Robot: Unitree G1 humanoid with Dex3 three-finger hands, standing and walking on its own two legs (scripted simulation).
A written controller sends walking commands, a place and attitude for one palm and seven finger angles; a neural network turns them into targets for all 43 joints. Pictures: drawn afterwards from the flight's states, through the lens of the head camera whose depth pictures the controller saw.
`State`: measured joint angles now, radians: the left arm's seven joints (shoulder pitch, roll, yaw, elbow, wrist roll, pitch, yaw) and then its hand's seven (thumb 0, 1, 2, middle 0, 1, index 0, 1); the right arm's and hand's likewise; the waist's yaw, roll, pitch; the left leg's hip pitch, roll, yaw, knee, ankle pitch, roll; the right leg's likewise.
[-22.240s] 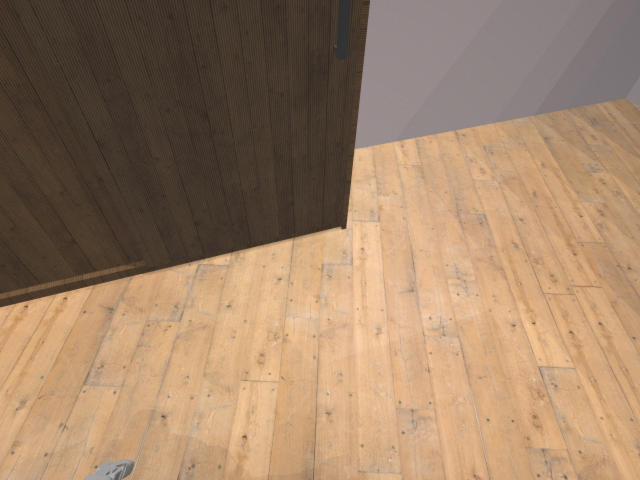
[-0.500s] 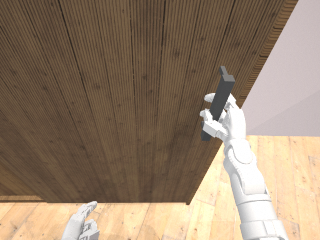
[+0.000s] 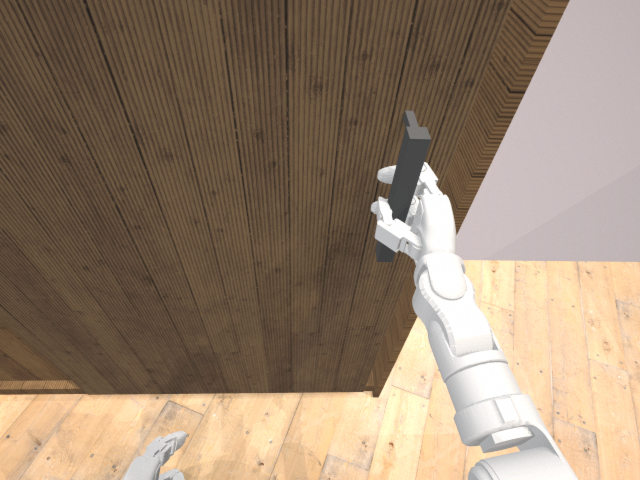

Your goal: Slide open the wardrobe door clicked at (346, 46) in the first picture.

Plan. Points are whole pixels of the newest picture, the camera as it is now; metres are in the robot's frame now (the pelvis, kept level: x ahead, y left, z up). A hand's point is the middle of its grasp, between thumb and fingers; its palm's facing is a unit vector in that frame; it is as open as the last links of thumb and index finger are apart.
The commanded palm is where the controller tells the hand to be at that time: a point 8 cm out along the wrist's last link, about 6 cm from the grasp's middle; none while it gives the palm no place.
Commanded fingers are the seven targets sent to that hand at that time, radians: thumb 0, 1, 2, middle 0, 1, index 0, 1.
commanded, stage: step sideways, sliding the door along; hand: right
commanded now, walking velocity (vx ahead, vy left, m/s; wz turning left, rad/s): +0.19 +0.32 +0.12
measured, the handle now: (395, 193) +0.45 -0.07 +0.13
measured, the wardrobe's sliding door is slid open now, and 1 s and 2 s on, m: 0.03 0.08 0.33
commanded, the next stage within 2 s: none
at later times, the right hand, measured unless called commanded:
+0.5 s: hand (359, 223) +0.40 -0.02 +0.13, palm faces -0.08 +0.99 -0.09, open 6.1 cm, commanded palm +0.39 -0.06 +0.13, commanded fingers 0.00 -0.90 -0.90 0.45 1.40 0.45 1.40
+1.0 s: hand (340, 215) +0.41 +0.01 +0.13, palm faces +0.25 +0.97 -0.09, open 6.0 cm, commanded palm +0.37 +0.03 +0.13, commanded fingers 0.00 -0.90 -0.90 0.45 1.40 0.45 1.40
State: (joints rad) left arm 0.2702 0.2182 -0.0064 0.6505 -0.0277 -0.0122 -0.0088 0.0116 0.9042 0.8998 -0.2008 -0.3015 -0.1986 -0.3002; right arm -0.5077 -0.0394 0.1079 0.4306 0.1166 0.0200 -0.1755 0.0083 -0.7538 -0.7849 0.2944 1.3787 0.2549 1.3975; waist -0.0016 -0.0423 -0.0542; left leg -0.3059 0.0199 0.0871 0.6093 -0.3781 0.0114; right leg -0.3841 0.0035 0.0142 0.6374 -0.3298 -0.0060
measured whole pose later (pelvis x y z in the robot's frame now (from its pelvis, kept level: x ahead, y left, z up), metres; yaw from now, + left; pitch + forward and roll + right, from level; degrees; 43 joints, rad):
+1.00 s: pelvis +0.02 +0.20 -0.01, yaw -1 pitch -4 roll +4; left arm 0.14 0.15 -0.02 0.61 -0.05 -0.05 0.03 0.01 0.90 0.90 -0.21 -0.30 -0.20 -0.30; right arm -0.53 -0.22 -0.02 0.29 0.08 -0.08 -0.14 0.00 -0.69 -0.85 0.45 1.40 0.31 1.40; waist -0.15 -0.07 0.24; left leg -0.23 0.05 0.07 0.57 -0.24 -0.04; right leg -0.31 -0.28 0.06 0.68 -0.31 0.13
